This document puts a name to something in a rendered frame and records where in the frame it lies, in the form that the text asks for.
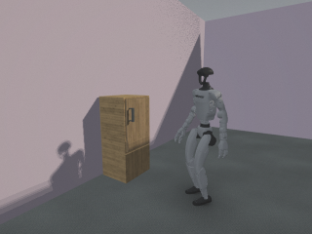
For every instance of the left robot upper arm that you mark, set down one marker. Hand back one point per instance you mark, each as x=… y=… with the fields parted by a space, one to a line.
x=216 y=96

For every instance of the handle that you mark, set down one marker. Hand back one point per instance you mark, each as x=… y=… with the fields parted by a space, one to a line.
x=133 y=115

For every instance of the right robot hand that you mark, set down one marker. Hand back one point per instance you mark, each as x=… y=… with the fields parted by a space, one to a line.
x=180 y=132

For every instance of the left robot forearm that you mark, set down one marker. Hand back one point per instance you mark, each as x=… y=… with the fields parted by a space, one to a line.
x=223 y=126

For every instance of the right robot forearm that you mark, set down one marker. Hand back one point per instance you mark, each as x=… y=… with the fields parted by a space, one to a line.
x=189 y=120

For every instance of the humanoid robot torso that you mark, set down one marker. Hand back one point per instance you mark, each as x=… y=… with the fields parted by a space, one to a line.
x=205 y=111

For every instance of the right robot upper arm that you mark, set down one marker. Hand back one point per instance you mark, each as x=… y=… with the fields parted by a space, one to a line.
x=193 y=108

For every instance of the left robot thigh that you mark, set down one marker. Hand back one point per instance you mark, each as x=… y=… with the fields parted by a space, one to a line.
x=202 y=151

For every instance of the cupboard door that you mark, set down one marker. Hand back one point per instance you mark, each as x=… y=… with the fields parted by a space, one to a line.
x=137 y=132

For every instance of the left robot hand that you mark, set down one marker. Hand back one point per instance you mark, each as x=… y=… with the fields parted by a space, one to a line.
x=223 y=145

